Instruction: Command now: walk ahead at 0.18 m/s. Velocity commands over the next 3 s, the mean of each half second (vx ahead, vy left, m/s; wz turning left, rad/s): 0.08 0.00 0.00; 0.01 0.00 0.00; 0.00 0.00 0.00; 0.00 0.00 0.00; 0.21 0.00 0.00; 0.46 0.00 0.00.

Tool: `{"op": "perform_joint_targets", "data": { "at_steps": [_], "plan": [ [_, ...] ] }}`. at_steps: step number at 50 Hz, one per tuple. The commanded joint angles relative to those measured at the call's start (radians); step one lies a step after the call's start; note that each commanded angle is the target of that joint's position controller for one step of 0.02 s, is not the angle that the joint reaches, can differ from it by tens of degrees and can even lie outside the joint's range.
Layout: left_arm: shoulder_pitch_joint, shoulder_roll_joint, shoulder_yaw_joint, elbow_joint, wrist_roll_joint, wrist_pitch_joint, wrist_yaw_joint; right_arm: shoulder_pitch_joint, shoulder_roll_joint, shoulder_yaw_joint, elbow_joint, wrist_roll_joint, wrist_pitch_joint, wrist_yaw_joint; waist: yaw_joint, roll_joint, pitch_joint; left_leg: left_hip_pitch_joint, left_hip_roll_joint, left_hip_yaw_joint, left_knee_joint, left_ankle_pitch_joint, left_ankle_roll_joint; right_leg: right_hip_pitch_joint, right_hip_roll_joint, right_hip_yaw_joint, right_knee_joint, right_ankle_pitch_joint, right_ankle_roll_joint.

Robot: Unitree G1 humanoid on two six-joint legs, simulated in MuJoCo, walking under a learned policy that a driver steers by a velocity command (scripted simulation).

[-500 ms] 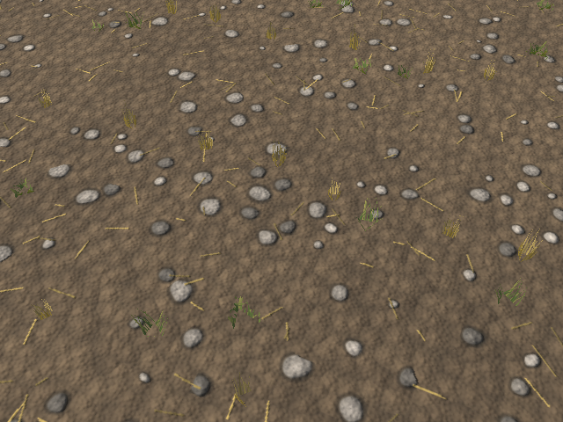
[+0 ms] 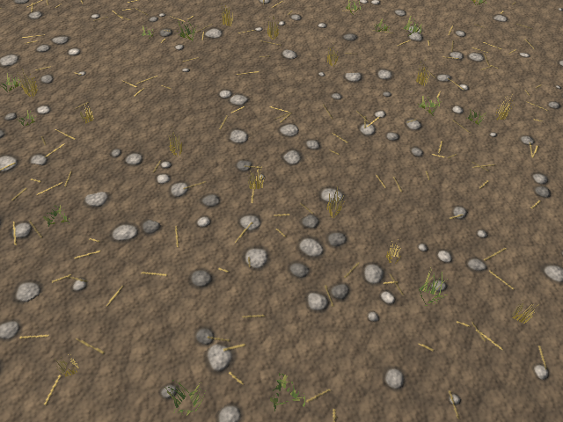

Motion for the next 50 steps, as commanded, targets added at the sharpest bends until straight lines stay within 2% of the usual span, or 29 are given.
{"op": "perform_joint_targets", "data": {
  "at_steps": [1, 3, 5, 7, 9, 10, 11, 12, 13, 14, 16, 21, 28, 50],
  "plan": [
    [0.108, 0.007, 0.004, -0.011, 0.007, 0.016, 0.012, -0.048, -0.113, -0.022, -0.038, -0.011, -0.012, -0.011, 0.061, 0.117, -0.151, 0.094, 0.232, -0.135, -0.138, 0.704, 0.168, 0.116, -0.029, 0.015, -0.173, 0.092, 0.003],
    [0.067, 0.007, 0.001, -0.016, 0.009, 0.023, 0.014, -0.042, -0.124, -0.023, -0.02, -0.002, -0.008, -0.022, 0.05, 0.125, -0.162, 0.099, 0.227, -0.113, -0.146, 0.666, 0.164, 0.166, -0.019, 0.011, -0.29, 0.162, 0.006],
    [0.03, 0.027, 0.005, -0.02, 0.007, 0.035, 0.016, -0.024, -0.126, -0.021, 0.004, 0.006, 0.002, -0.028, 0.036, 0.128, -0.158, 0.099, 0.23, -0.124, -0.164, 0.513, 0.157, 0.204, -0.016, 0.014, -0.36, 0.21, 0.009],
    [0.001, 0.035, 0.008, -0.019, 0.008, 0.044, 0.018, -0.018, -0.116, -0.016, 0.025, 0.01, 0.011, -0.032, 0.03, 0.126, -0.123, 0.081, 0.226, -0.142, -0.178, 0.313, 0.147, 0.237, -0.014, 0.013, -0.427, 0.223, 0.0],
    [-0.012, 0.035, 0.011, -0.013, 0.018, 0.046, 0.02, -0.017, -0.098, -0.009, 0.043, 0.023, 0.018, -0.033, 0.041, 0.11, -0.079, 0.056, 0.185, -0.142, -0.166, 0.081, 0.105, 0.304, -0.007, -0.004, -0.572, 0.288, -0.024],
    [-0.016, 0.049, 0.013, -0.012, 0.027, 0.045, 0.02, 0.013, -0.087, -0.006, 0.057, 0.024, 0.02, -0.032, 0.033, 0.091, -0.063, 0.051, 0.159, -0.147, -0.157, -0.019, 0.07, 0.337, -0.031, 0.02, -0.614, 0.342, -0.037],
    [-0.006, 0.07, 0.015, -0.009, 0.026, 0.043, 0.021, 0.029, -0.082, -0.004, 0.062, 0.016, 0.021, -0.031, 0.017, 0.061, -0.051, 0.044, 0.126, -0.138, -0.127, -0.097, 0.041, 0.362, -0.068, 0.051, -0.629, 0.405, -0.055],
    [-0.035, 0.13, 0.029, -0.003, 0.009, 0.044, 0.023, 0.11, -0.082, -0.011, 0.078, 0.013, 0.021, -0.03, -0.053, -0.045, -0.031, 0.015, 0.06, -0.101, -0.133, -0.153, 0.016, 0.37, -0.074, 0.052, -0.603, 0.39, -0.078],
    [-0.044, 0.097, 0.029, 0.005, -0.002, 0.043, 0.017, 0.091, -0.083, -0.009, 0.084, 0.011, 0.029, -0.038, -0.031, -0.08, -0.007, 0.069, 0.033, -0.052, -0.116, -0.15, -0.002, 0.287, -0.055, 0.058, -0.637, 0.251, -0.077],
    [-0.052, 0.06, 0.021, 0.01, 0.002, 0.039, 0.015, 0.061, -0.091, -0.011, 0.08, 0.015, 0.038, -0.044, -0.022, -0.075, 0.011, 0.103, 0.031, -0.038, -0.094, -0.128, -0.011, 0.249, -0.047, 0.063, -0.664, 0.206, -0.069],
    [-0.075, 0.047, 0.017, 0.012, 0.011, 0.029, 0.012, 0.046, -0.084, -0.011, 0.084, 0.015, 0.05, -0.051, -0.023, -0.062, 0.007, 0.13, 0.036, -0.035, -0.072, -0.071, -0.009, 0.255, -0.039, 0.055, -0.668, 0.261, -0.053],
    [-0.059, 0.052, 0.018, 0.042, 0.004, 0.024, 0.016, 0.041, -0.082, -0.013, 0.105, 0.019, 0.054, -0.046, -0.014, -0.02, -0.033, 0.172, 0.048, -0.036, -0.052, 0.037, -0.011, 0.328, -0.027, 0.039, -0.626, 0.392, -0.059],
    [-0.062, 0.055, 0.017, 0.063, 0.003, 0.033, 0.017, 0.05, -0.084, -0.014, 0.14, 0.021, 0.064, -0.048, -0.012, 0.02, -0.02, 0.19, 0.052, -0.033, -0.036, 0.071, -0.019, 0.346, -0.015, 0.026, -0.607, 0.42, -0.063],
    [-0.065, 0.042, 0.008, 0.104, 0.006, 0.047, 0.017, 0.072, -0.079, 0.002, 0.198, 0.018, 0.065, -0.054, -0.01, 0.026, 0.04, 0.155, 0.06, -0.044, -0.068, -0.058, -0.025, 0.337, 0.007, 0.007, -0.631, 0.302, -0.047]
  ]
}}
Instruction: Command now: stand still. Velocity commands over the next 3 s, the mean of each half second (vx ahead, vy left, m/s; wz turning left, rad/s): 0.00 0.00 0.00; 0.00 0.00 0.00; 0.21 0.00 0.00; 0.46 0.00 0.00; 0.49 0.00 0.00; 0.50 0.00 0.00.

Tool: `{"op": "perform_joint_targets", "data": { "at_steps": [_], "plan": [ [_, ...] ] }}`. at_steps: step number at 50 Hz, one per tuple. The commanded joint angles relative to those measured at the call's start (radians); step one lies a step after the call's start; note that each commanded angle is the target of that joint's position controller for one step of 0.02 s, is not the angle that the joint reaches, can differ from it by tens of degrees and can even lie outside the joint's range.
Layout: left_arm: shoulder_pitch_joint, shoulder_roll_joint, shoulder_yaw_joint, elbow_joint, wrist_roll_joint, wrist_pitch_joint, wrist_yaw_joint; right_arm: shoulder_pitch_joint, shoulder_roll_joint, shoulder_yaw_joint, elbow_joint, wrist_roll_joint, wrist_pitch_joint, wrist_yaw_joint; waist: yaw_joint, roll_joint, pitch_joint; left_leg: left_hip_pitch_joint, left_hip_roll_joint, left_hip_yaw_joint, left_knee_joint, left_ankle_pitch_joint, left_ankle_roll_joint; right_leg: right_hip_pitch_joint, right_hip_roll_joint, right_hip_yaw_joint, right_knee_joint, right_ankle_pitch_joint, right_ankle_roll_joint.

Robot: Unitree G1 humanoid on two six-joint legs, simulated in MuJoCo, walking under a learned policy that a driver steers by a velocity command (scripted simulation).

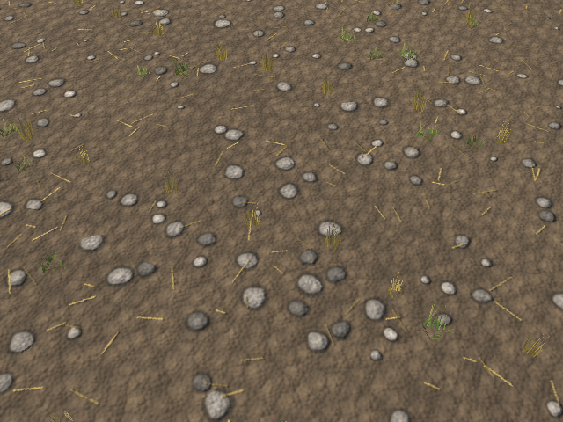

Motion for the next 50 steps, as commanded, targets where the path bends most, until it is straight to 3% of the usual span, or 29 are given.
{"op": "perform_joint_targets", "data": {
  "at_steps": [1, 50],
  "plan": [
    [0.019, 0.096, 0.013, -0.022, 0.001, -0.006, 0.003, 0.031, -0.093, -0.012, -0.02, -0.001, -0.007, -0.002, 0.002, 0.002, -0.015, -0.057, 0.044, -0.045, -0.11, 0.087, 0.021, 0.031, -0.03, 0.025, -0.07, 0.132, -0.034],
    [0.118, 0.078, -0.01, 0.009, -0.002, -0.01, 0.006, 0.138, -0.073, 0.01, -0.019, 0.003, -0.012, 0.001, 0.002, 0.005, -0.003, -0.063, 0.038, -0.046, -0.118, 0.113, 0.028, 0.015, -0.026, 0.021, -0.067, 0.14, -0.026]
  ]
}}
Over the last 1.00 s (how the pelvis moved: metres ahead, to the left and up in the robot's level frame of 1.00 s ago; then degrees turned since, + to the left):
0.07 -0.02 0.00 0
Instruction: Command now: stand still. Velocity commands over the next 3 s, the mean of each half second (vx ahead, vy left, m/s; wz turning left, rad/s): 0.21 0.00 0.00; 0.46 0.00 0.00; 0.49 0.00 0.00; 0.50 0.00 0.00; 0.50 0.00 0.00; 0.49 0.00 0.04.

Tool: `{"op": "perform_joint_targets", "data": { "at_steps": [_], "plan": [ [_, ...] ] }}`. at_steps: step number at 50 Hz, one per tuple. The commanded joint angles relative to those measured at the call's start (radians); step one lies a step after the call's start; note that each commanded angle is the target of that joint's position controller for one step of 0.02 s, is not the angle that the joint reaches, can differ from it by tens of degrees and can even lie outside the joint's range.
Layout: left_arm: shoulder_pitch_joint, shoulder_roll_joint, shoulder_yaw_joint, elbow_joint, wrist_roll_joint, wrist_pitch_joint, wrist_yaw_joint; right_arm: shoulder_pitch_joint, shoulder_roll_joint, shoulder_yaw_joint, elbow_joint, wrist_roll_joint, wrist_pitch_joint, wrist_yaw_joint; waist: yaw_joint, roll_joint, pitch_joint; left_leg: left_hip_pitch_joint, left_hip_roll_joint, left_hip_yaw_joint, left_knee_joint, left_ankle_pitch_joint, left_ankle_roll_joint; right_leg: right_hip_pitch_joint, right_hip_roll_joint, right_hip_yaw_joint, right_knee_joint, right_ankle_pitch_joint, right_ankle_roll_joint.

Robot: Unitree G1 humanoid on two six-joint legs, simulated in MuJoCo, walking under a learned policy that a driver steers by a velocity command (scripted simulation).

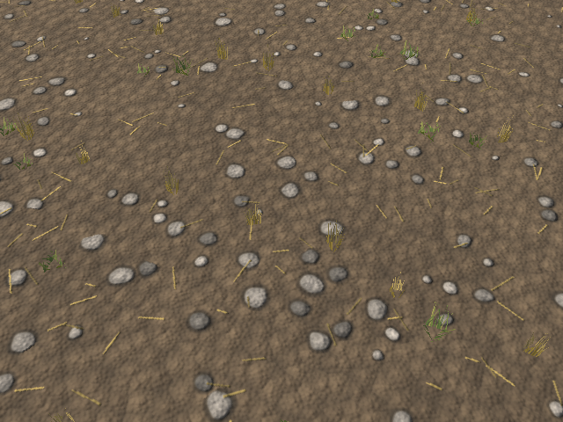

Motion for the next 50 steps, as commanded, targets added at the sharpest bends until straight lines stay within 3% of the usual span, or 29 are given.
{"op": "perform_joint_targets", "data": {
  "at_steps": [1, 5, 7, 8, 10, 11, 13, 15, 17, 20, 21, 22, 23, 24, 25, 26, 27, 29, 32, 35, 40, 43, 44, 45, 46, 47, 48, 49, 50],
  "plan": [
    [0.049, 0.09, 0.013, -0.018, 0.001, -0.005, 0.003, 0.062, -0.086, -0.013, -0.017, 0.001, -0.005, -0.002, 0.0, 0.006, 0.011, -0.054, 0.045, -0.05, -0.105, 0.111, 0.021, 0.028, -0.018, 0.016, -0.061, 0.141, -0.033],
    [0.052, 0.091, 0.013, -0.018, 0.0, -0.005, 0.003, 0.068, -0.085, -0.013, -0.018, 0.001, -0.005, -0.002, 0.0, 0.005, 0.012, -0.052, 0.045, -0.05, -0.104, 0.114, 0.021, 0.028, -0.018, 0.016, -0.06, 0.142, -0.033],
    [0.074, 0.084, 0.014, -0.007, -0.006, -0.004, 0.004, 0.1, -0.106, -0.023, -0.005, 0.01, 0.0, -0.006, -0.008, 0.033, 0.002, -0.047, 0.04, -0.062, -0.126, -0.182, 0.048, 0.002, 0.031, -0.038, -0.007, -0.113, -0.041],
    [0.064, 0.09, 0.017, -0.016, -0.011, -0.007, 0.004, 0.104, -0.139, -0.035, -0.011, 0.018, 0.002, -0.008, -0.016, 0.07, 0.037, -0.067, 0.078, -0.122, -0.162, -0.379, 0.081, -0.065, 0.053, -0.065, 0.05, -0.256, -0.05],
    [-0.007, 0.066, 0.012, -0.061, -0.013, -0.033, -0.005, 0.158, -0.2, -0.057, -0.012, 0.027, -0.012, -0.007, -0.047, 0.172, 0.107, -0.051, 0.271, -0.386, -0.302, -0.614, 0.185, -0.229, 0.043, -0.093, 0.246, -0.247, -0.063],
    [-0.037, 0.065, 0.012, -0.079, -0.018, -0.049, -0.014, 0.155, -0.215, -0.065, -0.018, 0.025, -0.025, -0.007, -0.052, 0.18, 0.144, -0.063, 0.355, -0.499, -0.352, -0.594, 0.233, -0.289, -0.003, -0.052, 0.345, -0.209, -0.077],
    [-0.063, 0.085, 0.023, -0.102, -0.029, -0.071, -0.027, 0.139, -0.192, -0.063, -0.035, 0.01, -0.052, -0.001, -0.044, 0.134, 0.15, 0.024, 0.398, -0.541, -0.364, -0.45, 0.246, -0.44, -0.069, 0.017, 0.493, -0.274, -0.099],
    [-0.058, 0.092, 0.028, -0.11, -0.034, -0.089, -0.038, 0.09, -0.179, -0.061, -0.06, 0.029, -0.065, 0.005, -0.021, 0.099, 0.115, 0.062, 0.341, -0.413, -0.338, -0.298, 0.186, -0.406, -0.095, 0.02, 0.348, -0.236, -0.111],
    [-0.036, 0.079, 0.032, -0.097, -0.03, -0.099, -0.043, 0.066, -0.199, -0.066, -0.066, 0.034, -0.059, 0.009, 0.0, 0.104, 0.073, -0.026, 0.242, -0.248, -0.292, -0.192, 0.143, -0.191, -0.034, -0.074, 0.172, -0.157, -0.096],
    [0.198, 0.085, 0.054, -0.004, -0.027, -0.09, -0.046, 0.055, -0.192, -0.062, -0.075, 0.039, -0.052, 0.017, 0.095, 0.07, 0.011, -0.245, 0.156, -0.138, -0.107, -0.151, 0.116, 0.203, 0.059, -0.147, 0.048, -0.002, -0.069],
    [0.318, 0.137, 0.07, 0.015, -0.024, -0.092, -0.041, 0.01, -0.143, -0.047, -0.096, 0.031, -0.058, 0.022, 0.15, -0.072, -0.009, -0.346, 0.087, -0.043, 0.182, -0.042, 0.063, 0.31, -0.082, 0.066, -0.07, -0.093, -0.119],
    [0.43, 0.266, 0.09, 0.015, -0.018, -0.1, -0.044, 0.002, -0.06, -0.028, -0.142, 0.022, -0.078, 0.021, 0.154, -0.342, -0.076, -0.567, -0.035, 0.026, 0.557, -0.209, 0.013, 0.447, -0.342, 0.559, -0.267, -0.192, -0.263],
    [0.403, 0.223, 0.068, 0.017, 0.004, -0.119, -0.054, -0.012, -0.085, -0.035, -0.156, 0.047, -0.096, 0.021, 0.119, -0.257, -0.075, -0.664, -0.01, -0.118, 0.766, -0.263, 0.04, 0.403, -0.425, 0.778, -0.339, -0.368, -0.336],
    [0.291, 0.175, 0.049, -0.016, 0.0, -0.134, -0.059, -0.05, -0.12, -0.04, -0.174, 0.062, -0.107, 0.027, 0.077, -0.153, 0.018, -0.752, 0.055, -0.148, 0.829, -0.164, 0.075, 0.343, -0.406, 0.683, -0.33, -0.403, -0.302],
    [0.2, 0.141, 0.034, -0.046, 0.0, -0.139, -0.067, -0.057, -0.137, -0.045, -0.171, 0.054, -0.112, 0.031, 0.046, -0.093, 0.049, -0.742, 0.097, -0.134, 0.809, -0.044, 0.09, 0.288, -0.349, 0.536, -0.326, -0.313, -0.253],
    [0.142, 0.138, 0.027, -0.067, 0.002, -0.137, -0.074, -0.052, -0.142, -0.052, -0.161, 0.038, -0.112, 0.027, 0.02, -0.06, 0.052, -0.694, 0.123, -0.13, 0.741, 0.046, 0.091, 0.234, -0.302, 0.421, -0.335, -0.179, -0.217],
    [0.13, 0.116, 0.02, -0.075, 0.003, -0.133, -0.075, -0.05, -0.158, -0.062, -0.157, 0.028, -0.108, 0.027, 0.006, -0.069, 0.05, -0.636, 0.141, -0.12, 0.673, 0.097, 0.085, 0.202, -0.256, 0.317, -0.344, -0.05, -0.186],
    [0.192, 0.1, 0.011, -0.059, 0.006, -0.125, -0.066, -0.054, -0.135, -0.063, -0.151, 0.027, -0.093, 0.036, 0.008, -0.086, 0.038, -0.587, 0.14, -0.081, 0.603, 0.153, 0.06, 0.192, -0.21, 0.199, -0.349, 0.144, -0.172],
    [0.249, 0.132, 0.014, -0.053, 0.007, -0.118, -0.045, -0.168, -0.106, -0.056, -0.194, 0.017, -0.082, 0.04, 0.025, -0.059, 0.054, -0.629, 0.129, -0.054, 0.456, 0.233, 0.022, 0.208, -0.203, 0.13, -0.359, 0.314, -0.187],
    [0.258, 0.148, 0.016, -0.067, 0.005, -0.111, -0.031, -0.31, -0.087, -0.043, -0.244, 0.023, -0.086, 0.05, 0.054, -0.064, 0.076, -0.559, 0.097, -0.02, 0.238, 0.344, 0.006, 0.167, -0.177, 0.071, -0.391, 0.303, -0.178],
    [0.326, 0.147, 0.025, -0.047, -0.008, -0.102, -0.027, -0.447, -0.096, -0.032, -0.296, 0.034, -0.095, 0.08, 0.075, -0.076, 0.122, -0.531, 0.067, -0.001, 0.075, 0.358, 0.034, 0.274, -0.22, 0.04, -0.378, 0.336, -0.181],
    [0.294, 0.176, 0.039, -0.058, -0.007, -0.092, -0.024, -0.409, -0.138, -0.045, -0.303, 0.033, -0.106, 0.094, 0.02, -0.102, 0.063, -0.424, 0.028, 0.016, 0.033, 0.27, 0.081, 0.377, -0.246, 0.019, -0.261, 0.64, -0.158],
    [0.281, 0.192, 0.046, -0.064, -0.003, -0.086, -0.024, -0.341, -0.169, -0.06, -0.288, 0.032, -0.107, 0.091, -0.021, -0.132, 0.0, -0.317, -0.008, 0.039, 0.045, 0.233, 0.098, 0.396, -0.244, 0.012, -0.172, 0.84, -0.148],
    [0.259, 0.195, 0.046, -0.071, 0.002, -0.077, -0.025, -0.179, -0.212, -0.083, -0.242, 0.033, -0.106, 0.085, -0.104, -0.144, -0.095, -0.111, -0.044, 0.061, 0.042, 0.231, 0.126, 0.366, -0.214, -0.017, 0.011, 0.98, -0.127],
    [0.229, 0.183, 0.038, -0.094, 0.007, -0.076, -0.029, 0.014, -0.26, -0.104, -0.192, 0.028, -0.1, 0.075, -0.189, -0.132, -0.214, 0.211, 0.04, -0.035, 0.078, 0.251, 0.173, 0.167, -0.178, -0.029, 0.263, 0.858, -0.096],
    [0.347, 0.059, 0.004, -0.111, 0.003, -0.095, -0.046, 0.177, -0.358, -0.128, -0.16, -0.006, -0.092, 0.067, -0.148, 0.108, -0.413, 0.648, 0.337, -0.521, 0.034, 0.061, 0.348, -0.264, -0.005, -0.044, 0.713, 0.352, -0.026],
    [0.339, 0.047, -0.003, -0.092, -0.014, -0.128, -0.056, 0.176, -0.294, -0.104, -0.147, -0.003, -0.087, 0.065, -0.141, 0.197, -0.507, 0.682, 0.422, -0.835, -0.164, -0.014, 0.369, -0.394, 0.075, 0.121, 0.91, -0.288, -0.037],
    [0.227, 0.134, 0.023, -0.134, -0.042, -0.146, -0.058, 0.073, -0.237, -0.086, -0.157, 0.012, -0.089, 0.066, -0.126, 0.175, -0.331, 0.544, 0.372, -0.691, -0.189, -0.024, 0.303, -0.493, 0.007, 0.135, 0.97, -0.259, -0.06],
    [0.139, 0.162, 0.028, -0.164, -0.05, -0.153, -0.05, -0.033, -0.193, -0.071, -0.182, 0.015, -0.092, 0.067, -0.092, 0.088, -0.206, 0.35, 0.34, -0.526, -0.212, 0.064, 0.263, -0.488, -0.052, 0.096, 0.933, -0.169, -0.071]
  ]
}}
Over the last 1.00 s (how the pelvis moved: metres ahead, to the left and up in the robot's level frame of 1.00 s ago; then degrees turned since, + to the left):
0.00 0.00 0.00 0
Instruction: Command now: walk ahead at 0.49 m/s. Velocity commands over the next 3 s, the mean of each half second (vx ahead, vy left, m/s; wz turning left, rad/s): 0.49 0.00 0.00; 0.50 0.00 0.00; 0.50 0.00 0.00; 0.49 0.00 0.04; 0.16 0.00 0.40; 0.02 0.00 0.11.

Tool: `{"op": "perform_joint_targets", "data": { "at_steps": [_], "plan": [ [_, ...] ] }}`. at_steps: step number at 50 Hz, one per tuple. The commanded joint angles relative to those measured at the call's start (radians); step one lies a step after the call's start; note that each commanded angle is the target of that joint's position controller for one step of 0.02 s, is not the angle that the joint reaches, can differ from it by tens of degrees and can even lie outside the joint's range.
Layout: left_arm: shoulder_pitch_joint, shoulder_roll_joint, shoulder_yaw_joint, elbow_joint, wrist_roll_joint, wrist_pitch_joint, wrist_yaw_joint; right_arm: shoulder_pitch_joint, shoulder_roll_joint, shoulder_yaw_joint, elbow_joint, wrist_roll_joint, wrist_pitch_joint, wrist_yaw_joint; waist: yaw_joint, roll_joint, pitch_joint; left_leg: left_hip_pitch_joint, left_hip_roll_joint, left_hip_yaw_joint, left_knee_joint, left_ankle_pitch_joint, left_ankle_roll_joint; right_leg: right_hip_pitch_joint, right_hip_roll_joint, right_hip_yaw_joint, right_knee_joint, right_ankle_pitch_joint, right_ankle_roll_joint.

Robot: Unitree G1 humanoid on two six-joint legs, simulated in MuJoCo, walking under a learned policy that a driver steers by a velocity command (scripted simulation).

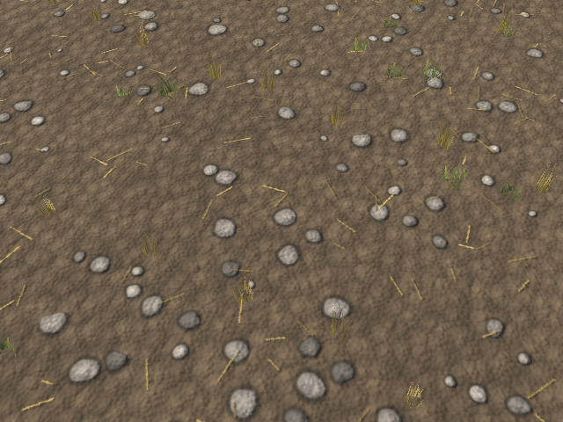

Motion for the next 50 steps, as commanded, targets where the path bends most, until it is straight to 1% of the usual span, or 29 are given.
{"op": "perform_joint_targets", "data": {
  "at_steps": [1, 2, 3, 4, 5, 6, 9, 13, 16, 18, 20, 21, 22, 23, 24, 25, 26, 27, 28, 29, 31, 34, 36, 40, 45, 47, 48, 49, 50],
  "plan": [
    [-0.09, 0.128, 0.029, -0.113, -0.016, -0.045, 0.01, 0.154, -0.095, -0.018, 0.015, -0.007, -0.005, -0.001, -0.079, 0.015, -0.147, 0.465, 0.323, -0.448, -0.331, 0.003, 0.195, -0.491, -0.097, 0.03, 0.235, 0.107, -0.028],
    [-0.071, 0.115, 0.038, -0.111, -0.003, -0.029, 0.018, 0.124, -0.068, -0.009, 0.019, -0.018, -0.013, 0.003, -0.034, 0.027, -0.114, 0.35, 0.281, -0.363, -0.362, 0.039, 0.172, -0.417, -0.132, 0.034, 0.175, 0.15, -0.032],
    [-0.036, 0.083, 0.037, -0.106, 0.001, -0.012, 0.021, 0.12, -0.058, -0.006, 0.028, -0.022, -0.014, 0.007, -0.008, 0.054, -0.101, 0.281, 0.258, -0.324, -0.391, 0.034, 0.17, -0.368, -0.145, 0.035, 0.142, 0.164, -0.032],
    [-0.02, 0.061, 0.035, -0.103, 0.0, 0.001, 0.024, 0.132, -0.065, -0.008, 0.038, -0.018, -0.015, 0.006, 0.003, 0.066, -0.081, 0.238, 0.246, -0.289, -0.417, 0.038, 0.176, -0.354, -0.152, 0.027, 0.108, 0.164, -0.03],
    [-0.032, 0.056, 0.036, -0.112, 0.001, 0.01, 0.026, 0.149, -0.08, -0.01, 0.049, -0.016, -0.017, 0.001, 0.01, 0.073, -0.057, 0.205, 0.242, -0.261, -0.44, 0.049, 0.182, -0.365, -0.159, 0.018, 0.071, 0.177, -0.022],
    [-0.07, 0.067, 0.039, -0.131, 0.006, 0.014, 0.027, 0.166, -0.1, -0.013, 0.056, -0.017, -0.017, -0.007, 0.011, 0.071, -0.037, 0.194, 0.241, -0.243, -0.457, 0.061, 0.188, -0.398, -0.165, 0.013, 0.026, 0.215, -0.011],
    [-0.205, 0.087, 0.044, -0.18, 0.021, 0.012, 0.024, 0.23, -0.134, -0.02, 0.07, -0.016, -0.012, -0.031, -0.019, 0.051, -0.01, 0.246, 0.236, -0.207, -0.472, 0.103, 0.181, -0.505, -0.173, 0.003, -0.162, 0.387, 0.019],
    [-0.359, 0.065, 0.031, -0.22, 0.014, 0.002, 0.007, 0.302, -0.153, -0.022, 0.08, -0.002, -0.003, -0.043, -0.068, 0.054, 0.003, 0.293, 0.202, -0.132, -0.466, 0.12, 0.136, -0.454, -0.119, -0.049, -0.434, 0.557, 0.024],
    [-0.45, 0.07, 0.023, -0.251, 0.005, -0.001, -0.01, 0.365, -0.164, -0.026, 0.103, 0.007, 0.007, -0.044, -0.102, 0.058, 0.024, 0.388, 0.236, -0.136, -0.432, 0.094, 0.132, -0.461, -0.098, -0.056, -0.529, 0.54, 0.021],
    [-0.482, 0.083, 0.023, -0.274, 0.003, -0.006, -0.023, 0.384, -0.169, -0.031, 0.114, 0.01, 0.017, -0.046, -0.101, 0.063, 0.032, 0.469, 0.274, -0.149, -0.391, 0.108, 0.122, -0.477, -0.091, -0.048, -0.572, 0.478, 0.0],
    [-0.452, 0.109, 0.031, -0.278, 0.002, -0.012, -0.032, 0.373, -0.182, -0.038, 0.115, 0.01, 0.028, -0.05, -0.069, 0.08, 0.013, 0.519, 0.3, -0.158, -0.333, 0.197, 0.103, -0.418, -0.072, -0.057, -0.603, 0.398, -0.028],
    [-0.389, 0.133, 0.042, -0.265, 0.003, -0.016, -0.033, 0.35, -0.189, -0.041, 0.109, 0.01, 0.034, -0.05, -0.027, 0.092, -0.024, 0.524, 0.29, -0.142, -0.259, 0.346, 0.088, -0.32, -0.043, -0.082, -0.619, 0.372, -0.045],
    [-0.248, 0.17, 0.065, -0.222, 0.007, -0.017, -0.03, 0.331, -0.174, -0.035, 0.103, 0.008, 0.039, -0.05, 0.044, 0.082, -0.107, 0.499, 0.241, -0.101, -0.092, 0.497, 0.064, -0.134, -0.007, -0.112, -0.634, 0.374, -0.071],
    [-0.052, 0.242, 0.091, -0.174, 0.016, -0.017, -0.022, 0.332, -0.137, -0.018, 0.082, -0.004, 0.04, -0.05, 0.111, 0.017, -0.253, 0.338, 0.182, -0.049, 0.188, 0.394, 0.028, 0.168, -0.11, 0.003, -0.599, 0.395, -0.126],
    [0.06, 0.35, 0.115, -0.147, 0.028, -0.011, -0.021, 0.454, -0.011, 0.019, 0.067, -0.011, 0.019, -0.04, 0.07, -0.241, -0.397, -0.083, 0.002, -0.022, 0.595, -0.079, -0.047, 0.562, -0.362, 0.472, -0.676, 0.261, -0.291],
    [0.071, 0.265, 0.089, -0.147, 0.024, -0.01, -0.025, 0.433, -0.063, 0.01, 0.082, 0.007, -0.009, -0.033, 0.085, -0.243, -0.464, -0.22, -0.014, -0.178, 0.745, -0.428, -0.037, 0.603, -0.401, 0.704, -0.818, 0.166, -0.312],
    [-0.024, 0.209, 0.07, -0.163, 0.017, -0.012, -0.025, 0.337, -0.144, -0.012, 0.055, 0.034, -0.023, -0.029, 0.072, -0.179, -0.308, -0.313, 0.05, -0.186, 0.801, -0.374, -0.015, 0.485, -0.365, 0.549, -0.819, 0.16, -0.25],
    [-0.115, 0.172, 0.057, -0.188, 0.018, -0.011, -0.023, 0.269, -0.147, -0.012, 0.038, 0.035, -0.027, -0.034, 0.047, -0.103, -0.216, -0.3, 0.107, -0.157, 0.768, -0.277, -0.006, 0.33, -0.325, 0.401, -0.833, 0.238, -0.215],
    [-0.181, 0.141, 0.047, -0.197, 0.026, -0.011, -0.027, 0.237, -0.138, -0.017, 0.035, 0.02, -0.02, -0.041, 0.016, -0.053, -0.146, -0.255, 0.143, -0.143, 0.698, -0.206, -0.008, 0.183, -0.284, 0.298, -0.867, 0.316, -0.197],
    [-0.21, 0.115, 0.039, -0.197, 0.034, -0.014, -0.03, 0.25, -0.126, -0.024, 0.039, 0.012, -0.005, -0.047, -0.02, -0.069, -0.115, -0.188, 0.174, -0.149, 0.639, -0.158, -0.009, 0.089, -0.246, 0.223, -0.901, 0.356, -0.179],
    [-0.194, 0.114, 0.039, -0.178, 0.035, -0.02, -0.032, 0.283, -0.083, -0.021, 0.048, 0.008, 0.022, -0.049, -0.046, -0.082, -0.098, -0.127, 0.184, -0.139, 0.584, -0.117, -0.017, 0.013, -0.219, 0.157, -0.951, 0.405, -0.188],
    [-0.14, 0.155, 0.049, -0.153, 0.032, -0.023, -0.015, 0.208, -0.083, -0.026, 0.018, -0.003, 0.033, -0.052, -0.043, -0.051, -0.056, -0.212, 0.19, -0.134, 0.455, -0.006, -0.043, 0.025, -0.221, 0.102, -0.988, 0.494, -0.202],
    [-0.109, 0.156, 0.048, -0.141, 0.029, -0.016, -0.004, 0.137, -0.077, -0.026, -0.006, -0.008, 0.03, -0.049, -0.028, -0.046, -0.04, -0.253, 0.186, -0.13, 0.338, 0.093, -0.056, 0.054, -0.213, 0.071, -0.997, 0.508, -0.191],
    [-0.054, 0.166, 0.048, -0.122, 0.019, -0.009, 0.007, 0.003, -0.056, -0.016, -0.043, -0.001, 0.023, -0.035, 0.013, -0.055, -0.005, -0.217, 0.147, -0.092, 0.114, 0.241, -0.058, 0.079, -0.187, 0.008, -1.013, 0.467, -0.163],
    [0.019, 0.176, 0.056, -0.078, 0.01, 0.011, 0.013, -0.116, -0.061, -0.007, -0.092, 0.009, 0.011, -0.009, 0.044, -0.056, 0.042, -0.241, 0.121, -0.084, -0.015, 0.183, -0.034, 0.223, -0.242, 0.007, -0.958, 0.48, -0.158],
    [0.01, 0.187, 0.063, -0.073, 0.007, 0.02, 0.017, -0.109, -0.078, -0.01, -0.102, 0.011, 0.004, 0.002, 0.023, -0.068, 0.033, -0.203, 0.108, -0.078, -0.044, 0.111, -0.009, 0.27, -0.267, 0.012, -0.911, 0.554, -0.144],
    [-0.006, 0.195, 0.066, -0.076, 0.007, 0.024, 0.019, -0.075, -0.095, -0.017, -0.096, 0.011, 0.001, 0.003, 0.0, -0.079, 0.01, -0.136, 0.089, -0.062, -0.054, 0.076, 0.005, 0.279, -0.268, 0.008, -0.872, 0.653, -0.133],
    [-0.029, 0.203, 0.068, -0.081, 0.006, 0.028, 0.019, -0.003, -0.119, -0.03, -0.079, 0.009, -0.001, 0.002, -0.045, -0.092, -0.038, -0.016, 0.053, -0.031, -0.063, 0.056, 0.022, 0.275, -0.253, -0.01, -0.789, 0.825, -0.119],
    [-0.047, 0.186, 0.061, -0.086, 0.008, 0.034, 0.019, 0.154, -0.16, -0.054, -0.029, 0.006, -0.001, -0.002, -0.12, -0.08, -0.127, 0.196, 0.021, -0.007, -0.073, 0.071, 0.049, 0.228, -0.201, -0.05, -0.611, 0.936, -0.093]
  ]
}}
Over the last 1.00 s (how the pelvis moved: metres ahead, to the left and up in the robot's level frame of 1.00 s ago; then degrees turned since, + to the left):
0.36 -0.03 -0.02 0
